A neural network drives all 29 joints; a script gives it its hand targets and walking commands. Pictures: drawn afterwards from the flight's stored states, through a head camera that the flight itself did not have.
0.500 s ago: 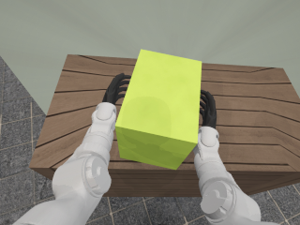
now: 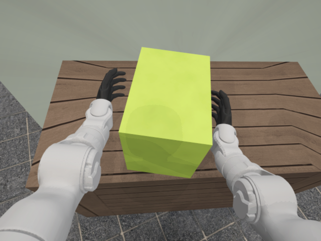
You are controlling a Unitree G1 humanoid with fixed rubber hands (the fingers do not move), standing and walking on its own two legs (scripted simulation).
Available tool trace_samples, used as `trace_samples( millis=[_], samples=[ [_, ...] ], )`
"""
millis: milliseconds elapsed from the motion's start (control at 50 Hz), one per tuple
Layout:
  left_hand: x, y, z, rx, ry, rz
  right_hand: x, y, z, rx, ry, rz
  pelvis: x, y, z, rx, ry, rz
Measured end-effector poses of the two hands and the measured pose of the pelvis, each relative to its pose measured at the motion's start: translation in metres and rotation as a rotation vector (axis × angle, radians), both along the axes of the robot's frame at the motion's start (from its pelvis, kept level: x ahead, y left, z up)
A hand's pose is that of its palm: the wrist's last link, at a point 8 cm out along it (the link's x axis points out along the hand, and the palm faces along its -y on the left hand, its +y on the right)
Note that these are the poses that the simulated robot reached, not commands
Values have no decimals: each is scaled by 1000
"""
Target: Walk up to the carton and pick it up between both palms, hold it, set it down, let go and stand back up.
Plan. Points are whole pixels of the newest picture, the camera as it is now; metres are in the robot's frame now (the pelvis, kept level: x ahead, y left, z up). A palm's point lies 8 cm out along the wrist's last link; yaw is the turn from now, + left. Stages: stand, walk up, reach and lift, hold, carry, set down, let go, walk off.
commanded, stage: set down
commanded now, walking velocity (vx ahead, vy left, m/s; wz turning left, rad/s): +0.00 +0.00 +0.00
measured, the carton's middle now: (166, 115) +0.43 -0.04 +0.01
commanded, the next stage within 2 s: none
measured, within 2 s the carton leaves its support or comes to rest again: neither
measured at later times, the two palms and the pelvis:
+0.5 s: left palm (86, 76) +0.46 +0.15 +0.14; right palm (251, 99) +0.39 -0.22 +0.12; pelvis -0.03 +0.00 +0.00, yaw +2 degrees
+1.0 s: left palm (89, 73) +0.45 +0.14 +0.16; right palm (250, 97) +0.38 -0.20 +0.14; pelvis -0.01 -0.02 +0.02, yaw +1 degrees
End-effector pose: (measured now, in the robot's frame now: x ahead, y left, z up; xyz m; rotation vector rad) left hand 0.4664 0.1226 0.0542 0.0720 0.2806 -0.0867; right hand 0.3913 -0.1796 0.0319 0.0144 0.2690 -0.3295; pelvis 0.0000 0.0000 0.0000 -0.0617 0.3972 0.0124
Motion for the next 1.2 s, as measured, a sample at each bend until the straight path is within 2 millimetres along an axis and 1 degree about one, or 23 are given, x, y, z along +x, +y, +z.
trace_samples(
  millis=[120,220,320,460,580,680,760,800,860,1000,1060,1120,1160,1200],
  samples=[
    [-7,17,-2,21,6,8,-2,-15,10,-18,-2,-15,-8,3,-3,-5,5,5],
    [-9,27,13,26,-40,27,-4,-24,24,-4,-21,-18,-17,3,-6,-7,16,12],
    [-10,30,34,28,-56,23,-3,-27,43,0,-22,-6,-26,1,-6,0,-10,24],
    [-7,26,77,27,-83,17,-1,-34,82,7,-34,-6,-31,-3,0,11,-52,31],
    [-5,22,110,28,-86,16,0,-43,119,4,-58,-15,-28,-7,7,21,-103,32],
    [-5,21,126,22,-67,21,-1,-46,140,3,-59,-21,-25,-12,13,30,-150,26],
    [-3,22,135,18,-71,25,2,-44,150,0,-61,-6,-23,-15,16,35,-173,21],
    [-3,21,138,22,-76,17,3,-41,151,-1,-60,3,-21,-16,18,36,-190,23],
    [-5,19,134,24,-58,0,3,-36,144,0,-43,9,-18,-17,20,38,-221,25],
    [-18,15,106,23,-39,-34,-8,-23,109,29,-39,20,-12,-18,23,39,-273,15],
    [-28,20,91,12,-27,-28,-17,-15,93,40,-49,27,-10,-17,25,37,-300,9],
    [-41,28,74,3,1,-8,-28,-10,79,58,-43,22,-9,-17,25,36,-319,9],
    [-49,35,66,0,9,5,-34,-9,73,65,-48,15,-9,-16,25,35,-329,10],
    [-56,41,63,-2,-2,14,-40,-8,71,69,-63,11,-9,-15,25,34,-334,11]
  ],
)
